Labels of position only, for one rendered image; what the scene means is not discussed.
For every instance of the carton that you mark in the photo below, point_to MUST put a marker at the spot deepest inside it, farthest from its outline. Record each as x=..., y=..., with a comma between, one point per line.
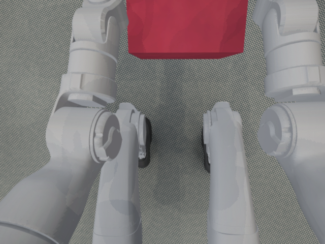
x=186, y=29

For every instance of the right robot forearm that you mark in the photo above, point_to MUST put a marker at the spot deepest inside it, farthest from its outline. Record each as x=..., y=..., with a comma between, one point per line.
x=292, y=49

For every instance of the left robot foot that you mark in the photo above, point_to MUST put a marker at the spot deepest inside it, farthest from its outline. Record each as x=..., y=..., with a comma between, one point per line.
x=144, y=162

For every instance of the robot right upper arm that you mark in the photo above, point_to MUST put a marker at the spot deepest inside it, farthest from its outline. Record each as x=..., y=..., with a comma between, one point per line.
x=294, y=133

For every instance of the left robot forearm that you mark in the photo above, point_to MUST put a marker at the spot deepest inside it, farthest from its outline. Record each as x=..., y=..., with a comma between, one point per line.
x=94, y=49

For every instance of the robot left upper arm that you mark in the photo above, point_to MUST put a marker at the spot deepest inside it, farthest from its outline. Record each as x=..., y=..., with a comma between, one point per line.
x=46, y=207

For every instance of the robot left thigh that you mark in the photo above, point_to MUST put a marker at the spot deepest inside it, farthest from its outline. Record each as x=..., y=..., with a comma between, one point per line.
x=118, y=213

